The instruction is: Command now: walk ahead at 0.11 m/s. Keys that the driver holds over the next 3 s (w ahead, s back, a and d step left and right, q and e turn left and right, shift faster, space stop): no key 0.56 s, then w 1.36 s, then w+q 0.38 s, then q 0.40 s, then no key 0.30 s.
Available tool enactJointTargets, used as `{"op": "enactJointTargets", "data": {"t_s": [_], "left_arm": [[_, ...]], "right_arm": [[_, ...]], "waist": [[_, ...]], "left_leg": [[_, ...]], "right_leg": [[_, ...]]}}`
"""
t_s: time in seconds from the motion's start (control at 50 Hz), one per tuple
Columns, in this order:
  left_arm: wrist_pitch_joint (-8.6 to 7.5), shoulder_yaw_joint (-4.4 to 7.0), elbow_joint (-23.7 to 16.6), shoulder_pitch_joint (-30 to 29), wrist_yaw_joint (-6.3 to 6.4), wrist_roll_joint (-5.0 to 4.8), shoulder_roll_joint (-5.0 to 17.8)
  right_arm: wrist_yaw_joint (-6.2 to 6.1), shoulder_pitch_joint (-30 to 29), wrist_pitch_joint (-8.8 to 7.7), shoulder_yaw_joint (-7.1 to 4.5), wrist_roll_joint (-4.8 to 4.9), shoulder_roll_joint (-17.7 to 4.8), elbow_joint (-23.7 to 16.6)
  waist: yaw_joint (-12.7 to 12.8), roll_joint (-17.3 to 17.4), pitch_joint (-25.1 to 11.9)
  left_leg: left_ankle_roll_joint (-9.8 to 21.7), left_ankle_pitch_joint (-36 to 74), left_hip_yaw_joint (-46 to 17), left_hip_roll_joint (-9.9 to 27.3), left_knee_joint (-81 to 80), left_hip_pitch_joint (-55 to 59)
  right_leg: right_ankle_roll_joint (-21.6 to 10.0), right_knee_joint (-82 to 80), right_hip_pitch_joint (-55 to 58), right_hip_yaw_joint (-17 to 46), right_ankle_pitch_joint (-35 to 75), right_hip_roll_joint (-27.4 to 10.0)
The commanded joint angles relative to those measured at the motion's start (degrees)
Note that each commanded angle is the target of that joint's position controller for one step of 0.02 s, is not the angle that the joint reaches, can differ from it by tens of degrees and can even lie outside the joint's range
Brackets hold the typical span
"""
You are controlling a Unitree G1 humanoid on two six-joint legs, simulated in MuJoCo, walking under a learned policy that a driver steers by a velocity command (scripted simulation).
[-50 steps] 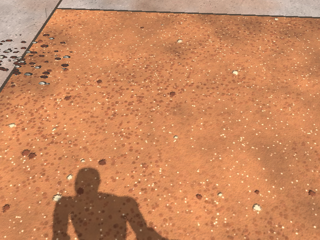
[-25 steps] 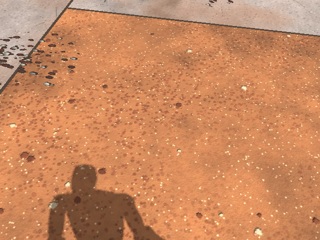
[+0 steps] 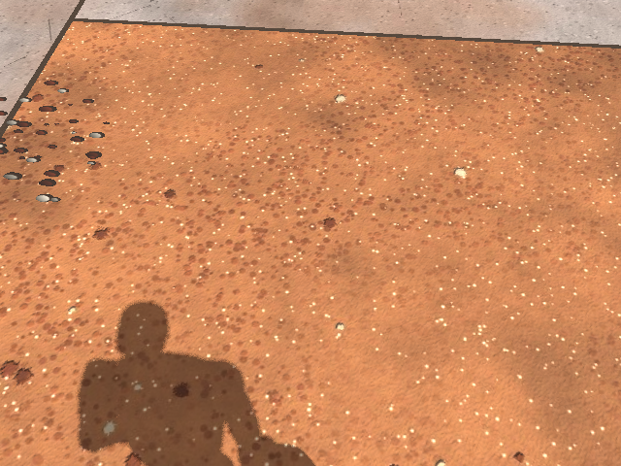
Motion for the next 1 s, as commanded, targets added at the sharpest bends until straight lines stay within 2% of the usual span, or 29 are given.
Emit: {"op": "enactJointTargets", "data": {"t_s": [0.02,0.04,0.06,0.08,0.1,0.12,0.16,0.22,0.28,0.32,0.34,0.36,0.4,0.46,0.56,0.6,0.66,0.68,0.72,0.78,0.8,0.82,0.84,0.86,0.88,0.9,0.92,0.96,1.0], "left_arm": [[-0.99,1.94,-0.1,6.27,-0.13,0.81,6.88],[-1.29,2.98,1.27,10.42,0.18,1.29,10.15],[-1.05,3.15,2.07,14.76,0.46,2.24,12.56],[-0.52,1.95,3.14,17.34,0.31,2.41,8.81],[-0.39,0.93,2.81,15.53,-0.18,1.29,5.94],[-0.34,0.81,1.8,9.77,-0.17,0.55,6.36],[-0.2,0.3,0.3,2.24,0.18,1.08,5.96],[0.88,0.6,0.52,1.07,0.92,2.26,6.73],[1.61,0.59,1.05,1.36,1.57,0.7,6.83],[1.95,0.27,2.58,3.92,1.69,0.17,5.59],[2.09,0.31,3.02,4.91,1.66,0.53,5.64],[2.39,0.48,2.69,6.23,1.97,0.39,4.8],[2.3,0.56,3.66,6.91,2.41,0.88,4.88],[2.27,0.62,5.43,8.77,2.39,1.21,4.92],[2.09,0.47,6.5,8.45,1.87,0.63,4.32],[2.29,0.59,7.6,9.66,1.89,0.12,4.3],[0.98,0.56,5.78,5.28,1.39,-0.49,3.59],[0.06,0.36,5.03,3.97,0.95,-0.65,2.92],[-1.49,0.57,4.12,2.82,0.04,-0.96,3.56],[-2.44,1.08,5.87,7.83,-0.72,-1.69,3.73],[-2.17,1.91,8.36,13.24,-0.61,-1.47,4.66],[-1.82,3.02,10.47,20.37,-0.42,-1.19,6.65],[-1.75,4.57,11.7,28.17,0.05,-1.05,12.23],[-2.24,4.09,12.38,32.78,-0.6,-0.43,13.24],[-2.89,2.55,11.22,27.22,-0.47,0.11,9.37],[-3.24,1.68,9.42,22.09,-0.7,0.04,6.82],[-3.33,1.19,8.21,18.6,-1.07,0.16,6.38],[-2.89,0.29,7.75,17.43,-1.3,0.47,4.71],[-2.46,0.15,8.53,20.25,-0.78,0.68,5.25]], "right_arm": [[-0.35,-1.66,0.12,-1.76,0.72,-8.69,-1.85],[-0.18,0.53,-0.04,-1.75,0.11,-8.51,-1.69],[0.08,5.85,-0.5,-0.85,-1.14,-5.35,-1.19],[0.23,9.97,-0.2,0.45,-0.42,-1.45,0.27],[0.38,6.78,0.51,-0.57,0.5,-5.03,0.08],[0.16,2.26,1.29,-1.04,1.19,-6.32,-1.43],[-1.02,-1.75,3.07,-1.69,0.75,-6.14,-2.06],[-2.22,-0.56,4.3,-1.34,0.22,-3.74,-1.32],[-2.04,1.13,4.88,-1.42,-0.21,-3.62,0.11],[-1.6,0.0,5.24,-1.55,-1.67,-4.85,-0.41],[-1.7,-0.82,5.24,-1.52,-1.84,-6.34,-1.35],[-1.68,-2.58,4.78,-2.13,-0.89,-9.04,-0.78],[-1.65,-5.61,3.18,-1.62,-0.77,-6.31,-1.2],[-1.49,-5.45,1.65,-1.72,-0.21,-5.7,-1.29],[-1.3,-1.95,1.59,-1.57,-0.12,-5.19,-0.56],[-1.32,0.36,1.94,-2.14,0.46,-6.62,0.07],[-1.35,3.51,1.29,-3.49,1.48,-10.36,-0.63],[-1.36,3.63,0.59,-3.97,1.63,-11.35,-0.64],[-1.16,3.81,-0.71,-3.91,1.25,-9.85,-0.88],[-0.39,-0.87,-0.61,-3.97,2.19,-9.64,-2.56],[-0.19,-2.22,-0.43,-4.0,2.05,-9.89,-3.24],[-0.14,-4.26,-0.59,-3.88,1.82,-9.78,-4.15],[-0.14,-5.56,-1.05,-3.01,1.51,-6.18,-6.09],[-0.26,-5.49,-2.06,-2.27,1.42,-3.22,-7.46],[0.1,-6.52,-2.71,-2.98,2.53,-5.67,-7.66],[0.58,-7.09,-3.07,-3.12,2.98,-6.54,-7.73],[0.52,-7.33,-3.18,-3.43,2.67,-6.57,-7.4],[0.49,-7.55,-2.6,-4.3,1.8,-7.1,-7.24],[0.75,-8.41,-1.74,-4.26,1.54,-5.5,-7.51]], "waist": [[6.21,5.97,-3.5],[6.84,2.79,-7.08],[4.8,-3.67,-14.46],[5.04,-12.2,-21.94],[5.22,-7.65,-20.37],[4.16,-4.75,-13.73],[1.91,-0.61,-6.74],[0.72,-4.27,-5.51],[-0.45,-4.14,-6.68],[-0.04,-2.44,-3.32],[1.13,-0.36,-0.69],[3.81,7.7,1.79],[4.69,9.89,2.51],[4.51,5.84,1.39],[3.3,3.35,-1.0],[2.76,4.56,-1.86],[0.53,9.81,5.05],[0.38,11.25,7.13],[0.82,10.74,7.37],[5.13,8.88,4.64],[7.28,8.41,2.55],[10.56,5.93,0.13],[12.65,-8.69,-2.16],[12.85,-16.61,-6.06],[9.6,-8.29,-2.31],[7.69,-4.24,0.02],[6.14,-1.08,0.99],[4.58,-0.97,1.58],[4.36,-1.54,1.48]], "left_leg": [[4.61,46.78,-5.46,13.51,8.75,-1.86],[2.34,41.68,-4.09,10.01,15.73,-4.33],[-0.54,19.85,-2.34,5.38,27.42,-16.38],[-3.22,-15.74,-3.6,1.51,41.38,-22.28],[-4.06,-21.96,-8.24,2.72,47.34,-23.29],[-4.46,-20.09,-7.85,4.51,48.98,-26.59],[-5.19,-14.75,-7.34,7.35,43.14,-24.26],[-5.35,-10.49,-4.31,6.29,29.37,-15.94],[-3.82,3.46,-2.23,5.13,16.83,-8.3],[-1.52,5.48,-3.18,6.17,11.39,-6.84],[0.17,0.65,-6.44,9.27,7.02,-9.37],[1.7,-12.26,-7.46,9.16,4.37,-20.55],[0.16,-14.84,-8.19,8.95,-0.4,-26.81],[-1.2,-6.6,-6.96,8.07,1.56,-23.25],[-0.69,3.31,-5.6,7.2,4.7,-17.88],[1.21,-8.23,-6.36,7.21,3.66,-16.99],[8.26,-23.74,-20.95,17.4,-4.23,-12.59],[10.57,-21.71,-26.17,21.74,-5.41,-10.77],[11.5,-9.3,-27.35,24.3,-3.95,-5.52],[7.12,-0.86,-17.28,19.02,-0.24,-10.28],[5.52,3.66,-13.54,15.68,2.9,-16.33],[3.39,11.39,-9.06,12.47,11.09,-21.86],[-1.15,9.47,-0.32,5.04,32.13,-33.16],[-1.87,-12.15,-4.05,0.49,47.77,-42.83],[-0.06,-10.95,-8.95,4.77,56.4,-48.08],[1.62,-4.81,-9.03,7.46,57.28,-48.84],[2.38,0.79,-8.13,9.61,54.84,-47.85],[2.14,6.4,-6.72,11.66,48.97,-43.46],[0.81,8.71,-4.85,11.56,45.4,-42.77]], "right_leg": [[-2.86,-7.89,12.84,-1.19,4.68,2.6],[-4.43,-8.44,21.76,1.63,24.23,-0.33],[-10.17,-2.69,38.84,10.95,46.49,-9.79],[-19.09,-5.59,44.44,22.31,50.11,-20.17],[-18.33,-9.15,38.8,24.09,35.35,-18.41],[-15.75,-12.09,31.72,20.94,21.43,-16.55],[-11.58,-17.32,18.01,16.03,4.26,-12.83],[-9.59,-19.98,9.81,10.69,-6.54,-8.42],[-7.87,-20.39,7.09,9.41,-21.52,-7.11],[-3.14,-20.42,3.67,8.04,-32.23,-4.91],[-1.06,-18.09,3.23,6.8,-32.08,-3.35],[0.51,-15.92,10.44,1.64,-25.34,0.71],[0.74,-10.55,19.47,0.62,-15.55,1.35],[-0.58,-9.64,19.97,1.04,-10.97,0.71],[-0.77,-8.42,20.0,1.14,-3.71,0.34],[-1.09,-4.98,18.94,-1.63,-16.6,2.89],[-1.68,4.74,3.49,-4.09,-23.72,4.6],[-2.5,7.79,-0.43,-2.76,-21.2,2.81],[-3.7,10.89,-5.81,-0.54,-23.51,0.15],[-4.05,-2.35,9.09,-3.92,-17.57,1.72],[-3.47,-3.76,20.76,-5.54,-12.6,4.5],[-4.26,-4.89,30.2,-1.81,-11.77,2.9],[-9.65,-14.65,39.71,18.41,-16.97,-9.19],[-16.24,-23.32,45.47,40.59,-18.0,-19.52],[-15.32,-21.91,42.47,38.12,-19.71,-20.32],[-12.8,-21.82,38.76,30.44,-17.85,-17.78],[-10.89,-22.86,35.45,24.2,-15.03,-15.34],[-8.33,-24.24,31.14,14.88,-4.76,-11.31],[-8.27,-24.86,30.45,10.48,3.26,-9.78]]}}
Next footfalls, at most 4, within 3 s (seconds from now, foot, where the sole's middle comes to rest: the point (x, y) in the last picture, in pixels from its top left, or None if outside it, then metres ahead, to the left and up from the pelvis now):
0.04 right None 0.18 -0.11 -0.77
0.32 left None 0.10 0.12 -0.77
1.34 left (256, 415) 0.59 0.11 -0.77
1.90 right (352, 291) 0.90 -0.13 -0.77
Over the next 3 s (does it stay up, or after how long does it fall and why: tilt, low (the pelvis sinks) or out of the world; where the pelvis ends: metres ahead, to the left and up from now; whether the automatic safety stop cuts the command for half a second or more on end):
stays up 1.17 0.01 -0.01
